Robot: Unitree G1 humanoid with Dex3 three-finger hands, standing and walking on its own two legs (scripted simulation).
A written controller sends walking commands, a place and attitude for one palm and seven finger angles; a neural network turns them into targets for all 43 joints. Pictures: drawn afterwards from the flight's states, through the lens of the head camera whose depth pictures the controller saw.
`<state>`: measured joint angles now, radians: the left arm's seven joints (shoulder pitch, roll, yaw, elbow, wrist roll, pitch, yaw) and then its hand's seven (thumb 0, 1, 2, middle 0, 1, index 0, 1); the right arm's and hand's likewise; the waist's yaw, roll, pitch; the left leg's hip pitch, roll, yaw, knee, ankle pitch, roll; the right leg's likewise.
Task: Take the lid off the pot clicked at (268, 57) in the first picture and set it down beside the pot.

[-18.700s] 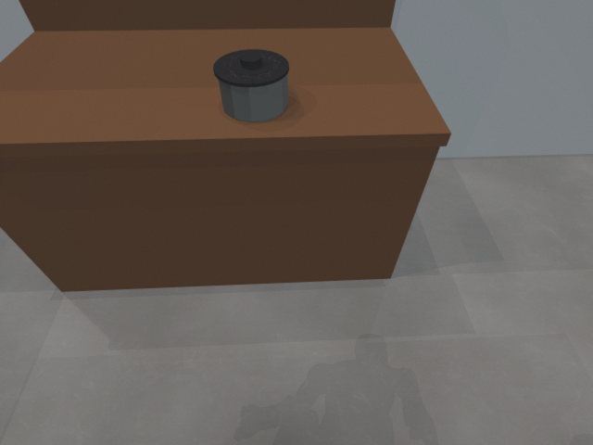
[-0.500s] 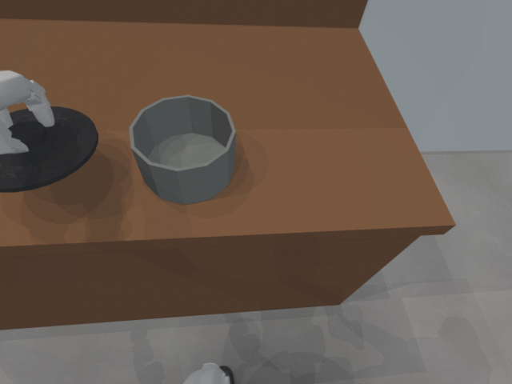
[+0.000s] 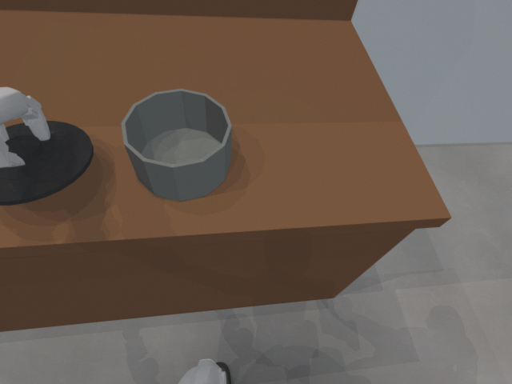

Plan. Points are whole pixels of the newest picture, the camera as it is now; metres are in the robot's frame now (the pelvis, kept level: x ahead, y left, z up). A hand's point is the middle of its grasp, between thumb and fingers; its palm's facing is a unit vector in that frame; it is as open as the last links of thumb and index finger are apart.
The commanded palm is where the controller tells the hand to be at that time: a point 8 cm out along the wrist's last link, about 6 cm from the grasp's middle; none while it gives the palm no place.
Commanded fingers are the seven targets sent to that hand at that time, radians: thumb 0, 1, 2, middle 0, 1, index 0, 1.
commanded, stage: lower the lid onto the table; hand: left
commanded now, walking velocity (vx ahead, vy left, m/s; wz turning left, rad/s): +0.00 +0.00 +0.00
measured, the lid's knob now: (22, 148) +0.46 +0.36 +0.06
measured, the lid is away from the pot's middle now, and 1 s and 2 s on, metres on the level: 0.24 0.25 0.26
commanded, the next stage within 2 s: open the fingers wide in 0.84 s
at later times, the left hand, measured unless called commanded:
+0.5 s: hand (14, 158) +0.44 +0.36 +0.06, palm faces -0.50 -0.13 -0.86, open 8.3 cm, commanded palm +0.50 +0.36 +0.13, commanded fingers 0.00 0.63 1.04 -0.77 -1.01 -0.72 -0.97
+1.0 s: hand (16, 166) +0.44 +0.37 +0.04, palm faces -0.44 -0.14 -0.88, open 8.4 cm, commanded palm +0.47 +0.36 +0.10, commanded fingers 0.00 0.57 0.98 -0.72 -1.01 -0.67 -0.98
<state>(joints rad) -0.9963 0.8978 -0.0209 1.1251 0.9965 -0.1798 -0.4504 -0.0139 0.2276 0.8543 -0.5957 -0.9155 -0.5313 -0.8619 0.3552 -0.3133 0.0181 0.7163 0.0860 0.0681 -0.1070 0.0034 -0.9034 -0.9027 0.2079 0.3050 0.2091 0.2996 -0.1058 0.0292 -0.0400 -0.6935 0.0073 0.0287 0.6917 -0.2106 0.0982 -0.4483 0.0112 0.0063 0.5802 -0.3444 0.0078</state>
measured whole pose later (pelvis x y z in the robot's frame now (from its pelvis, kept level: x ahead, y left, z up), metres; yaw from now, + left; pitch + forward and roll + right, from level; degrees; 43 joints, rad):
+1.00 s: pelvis -0.01 +0.03 -0.02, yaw -2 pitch +16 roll -7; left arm -0.96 0.89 0.05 1.14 1.04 -0.19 -0.34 0.00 0.22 0.83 -0.61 -0.94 -0.54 -0.89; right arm 0.38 -0.30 0.01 0.68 0.07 0.09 -0.09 0.00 -0.90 -0.90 0.21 0.31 0.21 0.30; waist -0.14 0.04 -0.08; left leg -0.87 0.01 0.05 0.82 -0.24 0.13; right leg -0.62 0.02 0.03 0.71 -0.38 -0.02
